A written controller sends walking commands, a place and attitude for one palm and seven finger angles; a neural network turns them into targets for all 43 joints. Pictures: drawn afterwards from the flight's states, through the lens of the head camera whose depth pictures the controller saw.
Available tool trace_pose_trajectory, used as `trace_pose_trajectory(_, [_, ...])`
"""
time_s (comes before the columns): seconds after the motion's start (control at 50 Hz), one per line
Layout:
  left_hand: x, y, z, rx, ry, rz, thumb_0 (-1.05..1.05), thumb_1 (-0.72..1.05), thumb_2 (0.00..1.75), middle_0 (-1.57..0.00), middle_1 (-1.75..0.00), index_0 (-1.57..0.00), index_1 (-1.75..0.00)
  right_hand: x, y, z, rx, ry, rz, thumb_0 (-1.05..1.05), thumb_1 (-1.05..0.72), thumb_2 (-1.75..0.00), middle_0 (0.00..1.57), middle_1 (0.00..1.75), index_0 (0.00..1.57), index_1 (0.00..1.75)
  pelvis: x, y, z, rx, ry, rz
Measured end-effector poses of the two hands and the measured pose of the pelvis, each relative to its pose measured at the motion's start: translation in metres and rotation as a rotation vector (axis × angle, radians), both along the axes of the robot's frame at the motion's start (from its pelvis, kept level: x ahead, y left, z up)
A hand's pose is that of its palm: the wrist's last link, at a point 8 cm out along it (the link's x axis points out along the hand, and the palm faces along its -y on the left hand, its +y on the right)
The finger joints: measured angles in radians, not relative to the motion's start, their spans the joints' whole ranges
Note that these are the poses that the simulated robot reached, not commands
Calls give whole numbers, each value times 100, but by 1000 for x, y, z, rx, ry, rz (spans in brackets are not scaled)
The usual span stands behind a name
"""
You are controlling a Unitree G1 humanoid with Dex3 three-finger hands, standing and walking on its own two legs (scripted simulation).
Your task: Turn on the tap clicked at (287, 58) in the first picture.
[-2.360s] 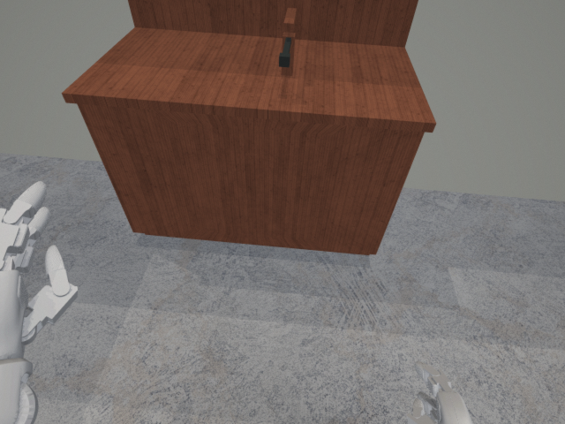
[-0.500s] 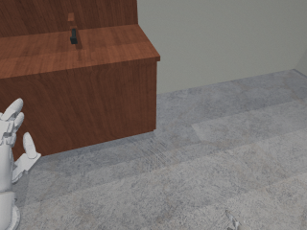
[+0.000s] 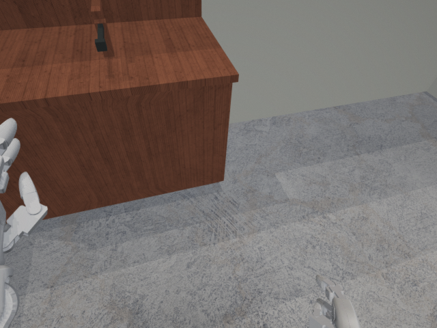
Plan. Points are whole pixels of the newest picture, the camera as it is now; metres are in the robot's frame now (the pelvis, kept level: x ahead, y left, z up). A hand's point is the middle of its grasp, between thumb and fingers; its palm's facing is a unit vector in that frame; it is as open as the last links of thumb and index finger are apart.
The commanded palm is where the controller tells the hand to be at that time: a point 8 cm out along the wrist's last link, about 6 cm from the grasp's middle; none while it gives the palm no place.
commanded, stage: take the last steps up to it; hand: left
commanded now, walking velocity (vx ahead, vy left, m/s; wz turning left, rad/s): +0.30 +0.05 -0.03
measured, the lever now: (101, 45) +0.84 +0.41 +0.10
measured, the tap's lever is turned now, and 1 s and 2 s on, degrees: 0 0 0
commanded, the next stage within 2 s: come to a stop and stand still in 1.64 s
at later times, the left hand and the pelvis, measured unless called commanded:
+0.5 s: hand (102, 146) +0.34 +0.21 +0.18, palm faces +0.37 -0.81 -0.46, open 7.5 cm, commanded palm +0.28 +0.26 +0.18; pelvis +0.12 -0.02 +0.01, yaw +1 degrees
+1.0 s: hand (112, 95) +0.45 +0.22 +0.19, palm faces +0.46 -0.74 -0.49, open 7.4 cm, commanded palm +0.40 +0.26 +0.18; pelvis +0.24 -0.02 -0.01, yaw +0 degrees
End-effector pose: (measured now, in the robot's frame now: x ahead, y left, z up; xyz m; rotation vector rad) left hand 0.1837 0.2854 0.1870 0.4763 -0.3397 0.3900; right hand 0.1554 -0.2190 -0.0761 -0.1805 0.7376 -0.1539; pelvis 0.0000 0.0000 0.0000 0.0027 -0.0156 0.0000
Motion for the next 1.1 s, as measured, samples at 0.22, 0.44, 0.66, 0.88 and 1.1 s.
trace_pose_trajectory(0.22, [39,-33,17,137,55,2,1,89,90,-21,-30,-21,-30,45,5,-35,112,54,51,1,-90,-90,20,30,21,30,53,-20,-7,-3,15,4])
trace_pose_trajectory(0.44, [97,-40,2,36,125,6,2,89,90,-21,-30,-21,-30,93,-57,-14,-42,145,18,1,-90,-90,20,30,20,30,105,-25,11,44,25,17])
trace_pose_trajectory(0.66, [169,-2,16,89,-76,-54,1,88,90,-22,-30,-21,-30,169,-29,0,-74,0,-64,1,-90,-90,20,30,20,30,172,8,-10,36,-6,-33])
trace_pose_trajectory(0.88, [207,-19,21,53,-11,-75,2,89,90,-21,-30,-20,-30,203,25,-7,88,15,23,1,-90,-90,20,30,20,30,214,2,4,-2,10,-20])
trace_pose_trajectory(1.1, [252,-29,8,32,39,75,1,89,90,-21,-30,-21,-30,248,-33,-37,38,129,42,1,-90,-90,20,30,21,30,266,-26,-1,22,2,9])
